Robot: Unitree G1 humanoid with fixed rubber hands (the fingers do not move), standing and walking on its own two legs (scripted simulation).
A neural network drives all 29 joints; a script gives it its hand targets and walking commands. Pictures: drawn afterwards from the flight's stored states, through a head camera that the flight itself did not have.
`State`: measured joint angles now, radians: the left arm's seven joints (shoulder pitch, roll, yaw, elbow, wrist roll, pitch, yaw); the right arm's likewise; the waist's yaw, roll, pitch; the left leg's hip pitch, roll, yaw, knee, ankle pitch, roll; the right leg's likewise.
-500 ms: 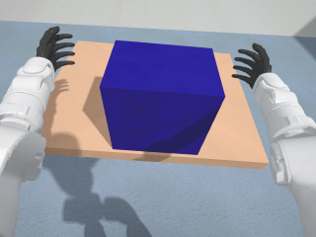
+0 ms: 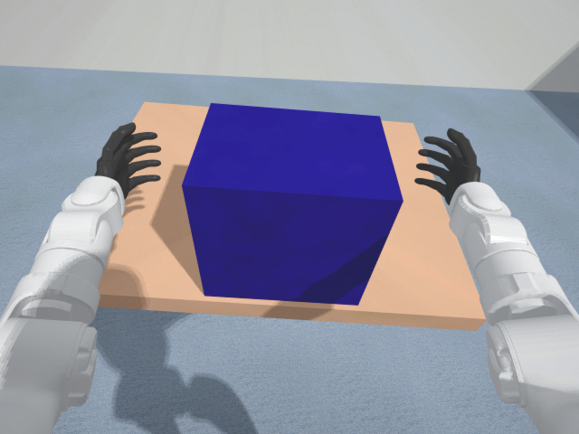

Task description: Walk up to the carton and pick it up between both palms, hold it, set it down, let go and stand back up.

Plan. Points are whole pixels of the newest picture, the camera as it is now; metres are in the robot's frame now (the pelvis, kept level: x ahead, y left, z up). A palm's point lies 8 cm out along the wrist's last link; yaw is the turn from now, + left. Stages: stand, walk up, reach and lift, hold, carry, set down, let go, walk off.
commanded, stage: set down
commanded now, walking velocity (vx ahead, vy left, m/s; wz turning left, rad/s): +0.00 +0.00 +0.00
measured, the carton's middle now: (288, 209) +0.48 -0.01 +0.03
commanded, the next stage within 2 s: none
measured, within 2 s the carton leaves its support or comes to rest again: neither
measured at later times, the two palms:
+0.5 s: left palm (112, 266) +0.34 +0.24 +0.06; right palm (458, 279) +0.32 -0.24 +0.06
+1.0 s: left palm (116, 333) +0.28 +0.24 -0.02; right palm (448, 336) +0.27 -0.24 -0.01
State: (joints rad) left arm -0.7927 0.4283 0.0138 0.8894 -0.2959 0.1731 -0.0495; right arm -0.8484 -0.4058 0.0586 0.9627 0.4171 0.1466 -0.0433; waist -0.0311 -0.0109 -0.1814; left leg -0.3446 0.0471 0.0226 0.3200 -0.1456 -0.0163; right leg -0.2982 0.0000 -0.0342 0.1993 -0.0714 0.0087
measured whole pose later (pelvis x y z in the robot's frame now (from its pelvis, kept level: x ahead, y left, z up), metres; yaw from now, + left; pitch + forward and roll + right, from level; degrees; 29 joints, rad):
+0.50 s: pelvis -0.01 +0.00 +0.00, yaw +0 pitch +5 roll -1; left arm -0.39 0.36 0.01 0.69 -0.30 0.01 -0.04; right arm -0.39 -0.32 -0.01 0.69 0.30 -0.02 -0.01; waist -0.02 0.00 -0.11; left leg -0.28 0.04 0.03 0.35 -0.16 -0.01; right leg -0.27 -0.01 -0.02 0.29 -0.11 0.01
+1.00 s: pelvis +0.01 +0.00 +0.00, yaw -1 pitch +4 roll -1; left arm -0.10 0.30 -0.02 0.71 -0.25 -0.27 -0.03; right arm -0.13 -0.27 0.03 0.76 0.31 -0.31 0.01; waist -0.01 -0.01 -0.06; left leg -0.24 0.05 0.04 0.39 -0.22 -0.02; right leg -0.22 0.00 -0.02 0.33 -0.17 0.01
